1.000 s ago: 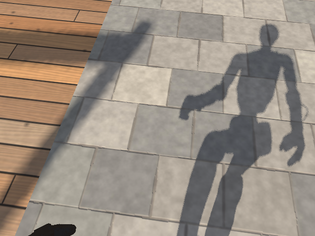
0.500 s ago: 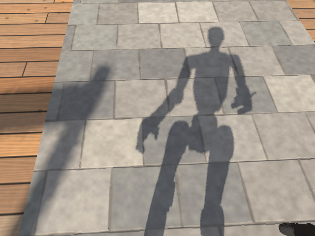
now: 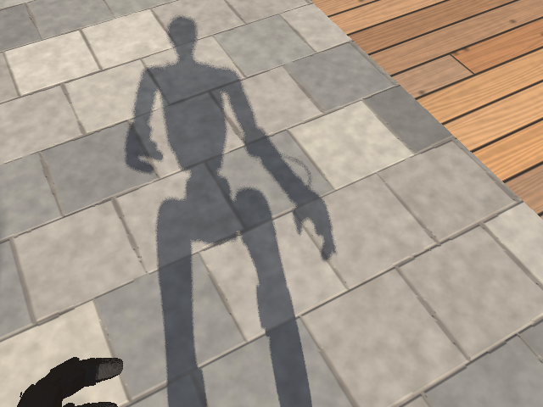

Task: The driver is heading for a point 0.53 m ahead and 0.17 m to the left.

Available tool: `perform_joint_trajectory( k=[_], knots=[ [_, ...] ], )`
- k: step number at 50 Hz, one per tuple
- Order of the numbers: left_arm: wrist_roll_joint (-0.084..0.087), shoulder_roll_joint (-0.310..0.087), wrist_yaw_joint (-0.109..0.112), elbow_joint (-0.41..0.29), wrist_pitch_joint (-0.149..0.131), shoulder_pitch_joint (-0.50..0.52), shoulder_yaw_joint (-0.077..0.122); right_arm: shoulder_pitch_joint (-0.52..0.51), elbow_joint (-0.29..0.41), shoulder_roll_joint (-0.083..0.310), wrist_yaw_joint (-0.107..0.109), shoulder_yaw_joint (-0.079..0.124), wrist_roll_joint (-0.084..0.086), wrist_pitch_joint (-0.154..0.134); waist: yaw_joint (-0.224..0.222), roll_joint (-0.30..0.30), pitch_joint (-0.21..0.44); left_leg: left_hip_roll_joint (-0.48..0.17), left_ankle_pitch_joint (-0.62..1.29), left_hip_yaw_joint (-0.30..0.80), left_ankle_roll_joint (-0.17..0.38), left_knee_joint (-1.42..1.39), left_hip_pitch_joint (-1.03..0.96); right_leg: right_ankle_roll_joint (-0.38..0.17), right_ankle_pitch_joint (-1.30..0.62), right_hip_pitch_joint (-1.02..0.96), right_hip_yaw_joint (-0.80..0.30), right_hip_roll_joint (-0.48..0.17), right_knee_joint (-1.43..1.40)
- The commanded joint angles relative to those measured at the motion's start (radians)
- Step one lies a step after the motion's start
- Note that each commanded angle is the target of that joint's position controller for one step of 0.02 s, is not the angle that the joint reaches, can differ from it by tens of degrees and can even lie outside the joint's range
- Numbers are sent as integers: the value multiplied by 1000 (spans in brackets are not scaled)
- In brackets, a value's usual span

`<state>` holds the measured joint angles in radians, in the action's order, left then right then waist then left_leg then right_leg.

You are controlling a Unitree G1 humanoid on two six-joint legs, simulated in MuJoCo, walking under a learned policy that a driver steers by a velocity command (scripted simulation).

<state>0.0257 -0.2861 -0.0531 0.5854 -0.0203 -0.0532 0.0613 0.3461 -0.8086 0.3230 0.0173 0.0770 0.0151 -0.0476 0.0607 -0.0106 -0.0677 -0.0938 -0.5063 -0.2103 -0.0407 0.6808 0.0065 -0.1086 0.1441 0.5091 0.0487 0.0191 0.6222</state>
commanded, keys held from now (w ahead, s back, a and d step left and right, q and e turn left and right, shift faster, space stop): w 0.02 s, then w+q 0.12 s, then q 0.76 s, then w+q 0.08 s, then q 0.02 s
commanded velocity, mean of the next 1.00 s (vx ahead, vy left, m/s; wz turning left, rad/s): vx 0.20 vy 0.00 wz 0.32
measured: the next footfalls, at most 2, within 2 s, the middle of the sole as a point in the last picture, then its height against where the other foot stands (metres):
left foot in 0.46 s outside the picture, level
right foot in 0.90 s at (326, 404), level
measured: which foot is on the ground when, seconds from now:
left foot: up 0.00-0.44, down 0.46-0.90, up 0.92-1.00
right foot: down 0.00-0.46, up 0.48-0.88, down 0.90-1.00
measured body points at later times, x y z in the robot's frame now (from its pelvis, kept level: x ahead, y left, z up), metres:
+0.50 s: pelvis +0.25 +0.02 +0.01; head +0.29 +0.03 +0.45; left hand +0.33 +0.31 -0.11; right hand +0.44 -0.22 -0.09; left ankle +0.36 +0.11 -0.72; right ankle +0.12 -0.08 -0.69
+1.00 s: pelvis +0.33 -0.02 +0.02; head +0.36 -0.03 +0.47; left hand +0.32 +0.29 -0.07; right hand +0.60 -0.21 -0.07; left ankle +0.32 +0.10 -0.67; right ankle +0.39 -0.13 -0.71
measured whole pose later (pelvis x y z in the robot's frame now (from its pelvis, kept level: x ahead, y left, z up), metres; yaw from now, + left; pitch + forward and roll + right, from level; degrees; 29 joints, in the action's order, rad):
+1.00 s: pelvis +0.33 -0.02 +0.02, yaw +25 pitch +2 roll +1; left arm -0.02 -0.28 0.03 0.75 -0.01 -0.22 0.06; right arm 0.18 -0.60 0.33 0.02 0.09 0.01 0.04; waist -0.01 0.04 0.00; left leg 0.12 -0.39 0.13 -0.01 0.91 0.54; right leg 0.00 0.24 0.31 -0.04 0.00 0.51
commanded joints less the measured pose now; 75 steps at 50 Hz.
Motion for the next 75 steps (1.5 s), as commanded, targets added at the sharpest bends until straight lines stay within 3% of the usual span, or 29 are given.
perform_joint_trajectory(
  k=[1, 2, 4, 8, 14, 20, 23, 24, 25, 26, 27, 28, 31, 41, 44, 45, 46, 47, 48, 50, 52, 59, 65, 66, 67, 68, 69, 71, 75],
  knots=[
    [0, -253, 24, -9, -15, -369, 83, -8, 140, 80, -19, -14, -5, -70, -176, -157, 472, 102, -100, 294, 23, 728, 763, -322, 263, -949, -887, -369, -300],
    [-10, -185, 20, 18, -29, -339, 62, -97, 155, 136, -26, 2, 38, -83, -189, -88, 316, 50, 8, 295, 42, 709, 829, -260, 208, -840, -722, -348, -333],
    [-12, -120, 22, 18, -41, -206, 37, -117, 137, 122, -15, -2, 10, -83, -107, -9, 157, -38, 156, 275, 48, 556, 738, -188, -9, -551, -479, -277, -338],
    [-33, -106, 27, 52, -72, -158, 25, -38, 94, 85, -18, -4, 0, -31, -37, -31, 100, -65, 258, 269, 13, 455, 591, -172, -315, -332, -263, -232, -426],
    [-47, -114, 58, 112, -71, -156, 19, -170, 121, 13, -29, -25, -7, -31, -86, -39, 55, 11, 632, 224, -1, 50, 514, -70, -549, -305, 26, -142, -420],
    [-21, -154, 83, 151, -17, -171, 35, -212, 185, 55, -79, -5, -13, -29, -95, -58, 71, 51, 482, 198, 55, -89, 574, -55, -632, -530, 6, -245, -262],
    [-13, -146, 104, 132, 8, -144, 34, -12, 157, 126, -75, 35, -21, -30, 12, -13, 174, 126, 569, 171, 125, -225, 314, 23, -690, -483, 56, -175, 108],
    [-46, -111, 102, 105, 0, -198, 20, 39, 173, 219, -55, 55, -30, -27, 5, 163, 280, -63, 1049, 432, 220, -186, 49, 91, -274, -259, 77, -76, 417],
    [-64, -35, 80, 92, -9, -302, -9, 4, 199, 258, -49, 51, -45, -26, -78, 302, 419, -298, 1235, 856, 453, -204, -225, 152, 561, 77, -36, 124, 730],
    [-42, -128, 63, 120, -11, -258, 7, -4, 223, 173, -47, 36, -33, -13, -7, 138, 492, -257, 1019, 817, 431, -249, -203, 141, 509, 93, -189, 58, 793],
    [-16, -140, 60, 95, -4, -182, 12, -74, 237, 141, -41, 27, -22, -3, -17, 94, 372, -214, 853, 711, 387, -273, -95, 135, 433, 142, -177, 24, 776],
    [-23, -129, 68, 96, 7, -151, 11, -116, 242, 111, -35, 20, -5, 11, -36, 6, 269, -168, 698, 642, 336, -311, 33, 138, 375, 153, -159, -12, 705],
    [-31, -103, 82, 95, 34, -156, 11, -187, 263, 114, -21, 21, -20, 38, -90, 90, 158, -63, 508, 555, 282, -385, 304, 159, 283, 17, -126, -19, 472],
    [-22, -93, 84, 98, 9, -114, 14, -183, 279, 143, 12, 43, -14, 81, -42, 181, 198, -27, 268, 661, 238, -347, 289, 180, 184, -93, -148, 14, 95],
    [-18, -99, 70, 119, -12, -178, 27, -202, 285, 131, 14, 41, 1, 94, -83, 184, 188, 10, 296, 682, 195, -283, 303, 137, 76, -233, -122, 15, -167],
    [-29, -151, 73, 122, -13, -206, 43, -175, 283, 102, 15, 33, 3, 95, -80, 119, 191, 61, 203, 636, 148, -202, 375, 95, 51, -330, -201, -96, -251],
    [-55, -248, 79, 120, -3, -204, 65, -166, 309, 56, 11, 21, 1, 90, -46, -163, 164, 212, -41, 434, 83, 3, 588, -33, 88, -402, -454, -305, -327],
    [-78, -230, 76, 108, -4, -189, 64, -173, 317, 112, 7, 37, -8, 75, -66, -274, 142, 212, -78, 356, 46, 244, 675, -139, 179, -350, -620, -417, -393],
    [-70, -176, 82, 81, -9, -141, 48, -167, 299, 153, 3, 51, -6, 70, -59, -196, 120, 159, 12, 373, 38, 352, 694, -126, 300, -339, -563, -387, -395],
    [-30, -131, 99, 71, -9, -95, 35, -144, 264, 131, 2, 52, -11, 79, -54, -146, 75, 139, 124, 338, 5, 439, 743, -46, 287, -374, -409, -287, -380],
    [-34, -114, 110, 72, -6, -113, 25, -156, 265, 86, -5, 39, -6, 81, -73, -111, 51, 122, 166, 297, -24, 481, 738, -49, 78, -369, -284, -256, -368],
    [-31, -192, 99, 90, 17, -167, 56, -256, 325, 33, -29, 11, 2, 83, -126, -164, 95, 62, 166, 203, -49, 174, 575, -94, -231, -423, -120, -296, -323],
    [14, -205, 77, 105, 12, -131, 65, -183, 309, 58, -46, 32, 5, 96, -67, -151, 125, 108, 304, 140, 52, -200, 308, -30, -300, -392, -54, -310, -165],
    [11, -168, 73, 127, 7, -176, 53, -133, 292, 86, -37, 45, 2, 93, -49, -83, 156, 121, 432, 169, 86, -306, 156, 22, -259, -325, -2, -262, -53],
    [-33, -112, 68, 114, 2, -200, 33, -76, 297, 173, -20, 68, -1, 90, -45, 124, 228, -63, 760, 409, 147, -304, -77, 113, 27, -120, 76, -185, 194],
    [-62, -66, 71, 63, -3, -167, 9, -100, 320, 248, -15, 70, -30, 81, -54, 337, 247, -311, 978, 718, 367, -284, -120, 179, 533, 140, 46, -54, 415],
    [-45, -142, 74, 75, 2, -115, 32, -65, 302, 154, -20, 46, -36, 63, 13, 197, 293, -305, 954, 666, 415, -298, -64, 190, 541, 126, -77, -78, 552],
    [-20, -143, 79, 100, 17, -124, 38, -160, 280, 111, -20, 27, -25, 45, -42, 134, 208, -177, 828, 493, 311, -300, 26, 183, 415, 124, -96, -103, 541],
    [-28, -113, 86, 131, 33, -178, 31, -256, 265, 75, -8, 7, -27, 46, -97, 139, 192, -102, 842, 384, 275, -322, 162, 208, 236, -31, -79, -83, 413]
  ],
)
